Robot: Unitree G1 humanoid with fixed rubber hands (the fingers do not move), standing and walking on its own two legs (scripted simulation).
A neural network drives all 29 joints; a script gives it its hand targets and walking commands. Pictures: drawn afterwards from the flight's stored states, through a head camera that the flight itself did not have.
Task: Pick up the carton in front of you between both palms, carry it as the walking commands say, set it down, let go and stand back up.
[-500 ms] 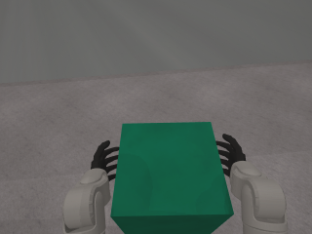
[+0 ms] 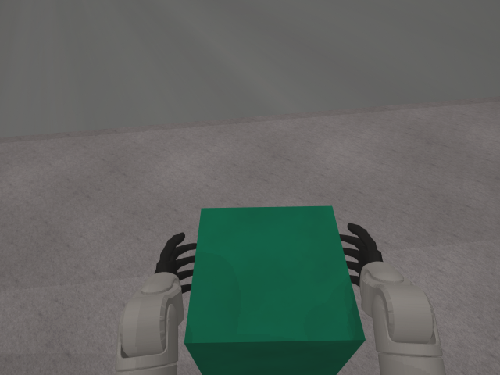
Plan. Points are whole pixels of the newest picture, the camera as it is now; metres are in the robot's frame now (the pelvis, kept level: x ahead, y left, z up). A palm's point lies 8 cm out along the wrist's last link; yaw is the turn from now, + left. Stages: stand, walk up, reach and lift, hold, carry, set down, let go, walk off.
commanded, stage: carry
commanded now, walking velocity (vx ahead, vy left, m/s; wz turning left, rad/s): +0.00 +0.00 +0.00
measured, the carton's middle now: (267, 300) +0.27 +0.00 -0.02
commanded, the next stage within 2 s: hold in 0.64 s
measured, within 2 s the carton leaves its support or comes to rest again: neither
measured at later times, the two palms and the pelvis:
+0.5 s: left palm (173, 290) +0.26 +0.15 +0.04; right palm (364, 280) +0.26 -0.15 +0.04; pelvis -0.03 +0.00 +0.00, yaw +0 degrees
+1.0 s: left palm (157, 314) +0.22 +0.16 +0.05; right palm (362, 290) +0.24 -0.14 +0.05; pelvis -0.06 -0.01 +0.01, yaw +3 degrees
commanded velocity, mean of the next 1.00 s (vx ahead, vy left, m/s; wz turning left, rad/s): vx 0.00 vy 0.00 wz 0.00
